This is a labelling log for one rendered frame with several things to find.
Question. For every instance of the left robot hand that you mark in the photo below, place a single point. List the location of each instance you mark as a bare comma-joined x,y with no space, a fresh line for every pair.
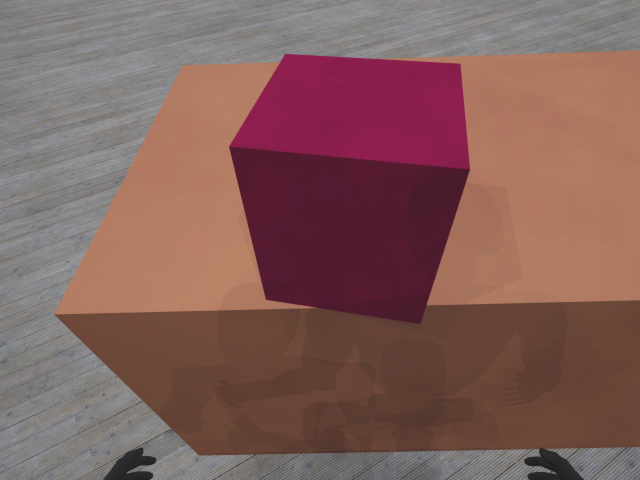
128,462

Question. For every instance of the pedestal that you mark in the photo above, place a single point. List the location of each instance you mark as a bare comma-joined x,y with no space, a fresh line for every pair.
531,334

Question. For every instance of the carton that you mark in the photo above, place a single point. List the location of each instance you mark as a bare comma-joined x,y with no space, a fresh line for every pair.
351,171

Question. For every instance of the right robot hand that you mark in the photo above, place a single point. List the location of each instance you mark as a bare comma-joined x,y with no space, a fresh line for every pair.
552,461

